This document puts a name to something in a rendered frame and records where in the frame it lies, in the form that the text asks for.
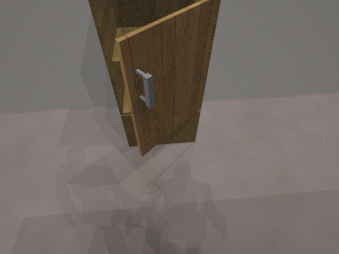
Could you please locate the handle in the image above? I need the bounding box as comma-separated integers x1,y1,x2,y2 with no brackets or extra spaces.
136,69,155,108

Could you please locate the cupboard door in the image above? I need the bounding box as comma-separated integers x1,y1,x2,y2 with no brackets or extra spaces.
115,0,217,157

